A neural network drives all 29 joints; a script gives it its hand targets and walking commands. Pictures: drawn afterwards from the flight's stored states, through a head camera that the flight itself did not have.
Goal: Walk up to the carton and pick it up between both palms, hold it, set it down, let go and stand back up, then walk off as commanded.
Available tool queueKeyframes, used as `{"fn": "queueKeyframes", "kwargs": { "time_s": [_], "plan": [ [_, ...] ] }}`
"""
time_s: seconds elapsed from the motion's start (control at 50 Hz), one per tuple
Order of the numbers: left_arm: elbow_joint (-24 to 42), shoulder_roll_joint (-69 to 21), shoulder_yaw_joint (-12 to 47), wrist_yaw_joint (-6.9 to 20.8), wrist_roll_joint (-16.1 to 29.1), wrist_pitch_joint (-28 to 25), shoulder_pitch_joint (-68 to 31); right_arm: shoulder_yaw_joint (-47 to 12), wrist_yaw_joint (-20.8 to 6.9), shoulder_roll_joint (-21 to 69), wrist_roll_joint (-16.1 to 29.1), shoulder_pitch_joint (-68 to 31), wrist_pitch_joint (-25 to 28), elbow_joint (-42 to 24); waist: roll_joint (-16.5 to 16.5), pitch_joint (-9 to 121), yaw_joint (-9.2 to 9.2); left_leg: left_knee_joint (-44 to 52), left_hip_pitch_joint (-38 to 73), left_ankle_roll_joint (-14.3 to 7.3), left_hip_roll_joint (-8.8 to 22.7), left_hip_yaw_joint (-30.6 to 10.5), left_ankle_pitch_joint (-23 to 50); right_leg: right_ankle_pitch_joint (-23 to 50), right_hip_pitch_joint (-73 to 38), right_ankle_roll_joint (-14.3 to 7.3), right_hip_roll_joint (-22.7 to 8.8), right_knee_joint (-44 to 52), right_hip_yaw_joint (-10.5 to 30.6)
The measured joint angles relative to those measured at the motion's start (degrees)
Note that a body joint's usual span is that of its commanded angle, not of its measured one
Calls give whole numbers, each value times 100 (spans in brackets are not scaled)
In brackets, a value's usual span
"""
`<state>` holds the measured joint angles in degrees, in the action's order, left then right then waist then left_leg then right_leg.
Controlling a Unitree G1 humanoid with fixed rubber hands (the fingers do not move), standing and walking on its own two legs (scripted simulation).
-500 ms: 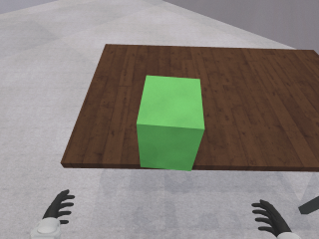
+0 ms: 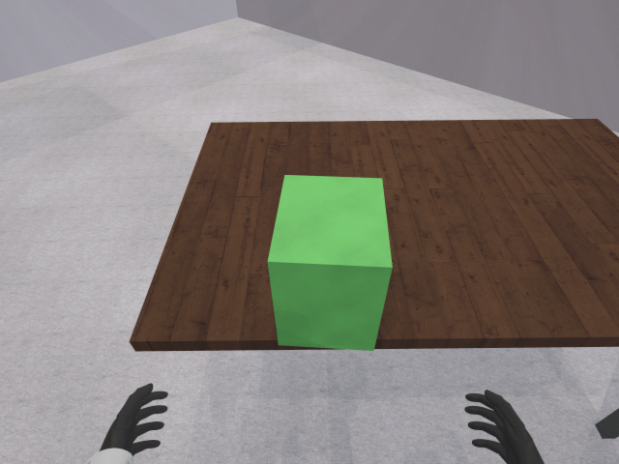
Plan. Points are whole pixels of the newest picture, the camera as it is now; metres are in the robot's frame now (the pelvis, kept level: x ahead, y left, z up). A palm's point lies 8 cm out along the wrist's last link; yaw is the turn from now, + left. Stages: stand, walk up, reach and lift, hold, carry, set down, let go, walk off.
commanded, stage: reach and lift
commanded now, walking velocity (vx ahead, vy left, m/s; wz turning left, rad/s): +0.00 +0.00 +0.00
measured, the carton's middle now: (329, 263) +0.45 +0.00 -0.02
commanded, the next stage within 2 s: none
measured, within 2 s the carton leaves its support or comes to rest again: neither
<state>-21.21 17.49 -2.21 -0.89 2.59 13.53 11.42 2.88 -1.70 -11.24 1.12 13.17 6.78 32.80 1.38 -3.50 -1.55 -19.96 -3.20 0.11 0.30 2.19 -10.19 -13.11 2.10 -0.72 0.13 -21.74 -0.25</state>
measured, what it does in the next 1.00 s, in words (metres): stands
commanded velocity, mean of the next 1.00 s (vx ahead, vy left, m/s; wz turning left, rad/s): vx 0.00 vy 0.00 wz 0.00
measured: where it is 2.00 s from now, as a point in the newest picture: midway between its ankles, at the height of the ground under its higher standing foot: outside the picture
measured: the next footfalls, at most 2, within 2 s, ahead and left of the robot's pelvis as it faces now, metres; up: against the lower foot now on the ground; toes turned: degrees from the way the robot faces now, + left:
none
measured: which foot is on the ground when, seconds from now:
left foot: down 0.00-1.00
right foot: down 0.00-1.00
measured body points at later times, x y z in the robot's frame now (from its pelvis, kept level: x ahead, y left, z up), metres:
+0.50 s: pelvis +0.02 +0.01 +0.00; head +0.00 +0.02 +0.45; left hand +0.19 +0.23 -0.02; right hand +0.20 -0.20 -0.02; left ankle +0.02 +0.12 -0.75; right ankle +0.00 -0.11 -0.75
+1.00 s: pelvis +0.02 +0.01 +0.00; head +0.00 +0.02 +0.45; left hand +0.22 +0.21 +0.01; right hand +0.22 -0.17 +0.02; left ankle +0.02 +0.12 -0.75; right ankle +0.00 -0.11 -0.75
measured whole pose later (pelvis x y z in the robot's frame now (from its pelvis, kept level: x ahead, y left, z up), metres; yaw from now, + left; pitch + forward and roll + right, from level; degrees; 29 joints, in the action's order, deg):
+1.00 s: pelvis +0.02 +0.01 +0.00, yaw -1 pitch -6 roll +0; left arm -5.3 11.3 5.5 -3.6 7.5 -3.9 17.3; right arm -2.1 3.3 -5.4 8.1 19.8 8.6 6.3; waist 1.2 -3.9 -3.6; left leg -17.9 -1.1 -0.3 0.6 3.6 -10.7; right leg -12.0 -0.3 -0.5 0.5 -17.7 1.2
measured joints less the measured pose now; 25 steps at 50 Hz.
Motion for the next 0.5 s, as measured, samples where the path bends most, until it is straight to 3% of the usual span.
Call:
{"fn": "queueKeyframes", "kwargs": {
  "time_s": [0.12, 0.34, 0.5],
  "plan": [
    [158, -257, 24, -38, 70, -220, 147, 32, -13, -165, 79, 257, 15, -462, -17, 83, -11, 179, 167, -42, -19, 116, 17, 61, -129, 38, -17, 184, 116],
    [796, -495, 246, -238, 45, -746, 601, -131, -177, -75, 502, 513, 48, -1113, 176, 88, -189, 412, 259, -22, 14, 161, 80, 196, -251, 20, 20, 519, 162],
    [1136, -573, 446, -228, 215, -1293, 970, -221, 16, 281, 573, 752, 251, -1636, -73, 92, -63, 383, 278, -46, -5, 131, 16, 173, -329, 47, -1, 591, 132]
  ]
}}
